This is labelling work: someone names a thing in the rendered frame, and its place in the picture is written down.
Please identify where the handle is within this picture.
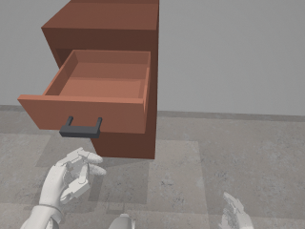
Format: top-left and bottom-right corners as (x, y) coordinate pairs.
(59, 115), (103, 138)

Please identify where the left robot shin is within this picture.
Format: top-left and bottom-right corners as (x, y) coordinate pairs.
(120, 214), (129, 218)

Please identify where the robot right hand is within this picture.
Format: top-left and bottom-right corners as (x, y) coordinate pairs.
(218, 192), (254, 229)

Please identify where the left robot thigh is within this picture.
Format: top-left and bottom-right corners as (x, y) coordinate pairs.
(109, 217), (135, 229)

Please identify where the cabinet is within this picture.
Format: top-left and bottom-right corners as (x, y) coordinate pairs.
(41, 0), (160, 159)

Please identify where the drawer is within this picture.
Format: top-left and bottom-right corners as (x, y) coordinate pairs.
(17, 50), (152, 134)

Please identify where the robot left hand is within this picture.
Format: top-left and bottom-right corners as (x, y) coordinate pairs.
(39, 147), (107, 211)

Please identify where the left robot forearm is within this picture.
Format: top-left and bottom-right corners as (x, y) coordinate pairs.
(20, 204), (63, 229)

